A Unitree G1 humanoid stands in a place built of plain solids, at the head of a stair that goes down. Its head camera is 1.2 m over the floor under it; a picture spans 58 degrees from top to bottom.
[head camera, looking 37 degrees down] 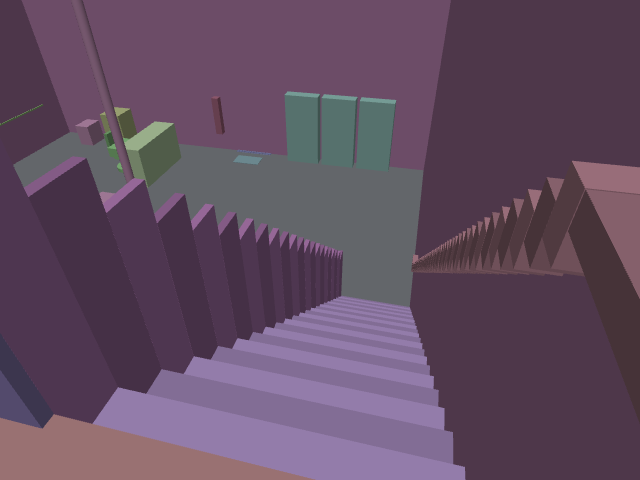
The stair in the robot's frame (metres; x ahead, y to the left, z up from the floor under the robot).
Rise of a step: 0.20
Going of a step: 0.23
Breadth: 1.24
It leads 13 degrees to the right of straight ahead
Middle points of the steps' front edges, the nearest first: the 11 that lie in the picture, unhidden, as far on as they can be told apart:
0.58 0.20 0.00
0.81 0.14 -0.19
1.03 0.09 -0.39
1.25 0.04 -0.59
1.48 -0.02 -0.78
1.70 -0.07 -0.98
1.92 -0.12 -1.17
2.15 -0.18 -1.37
2.37 -0.23 -1.57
2.59 -0.28 -1.76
2.82 -0.34 -1.96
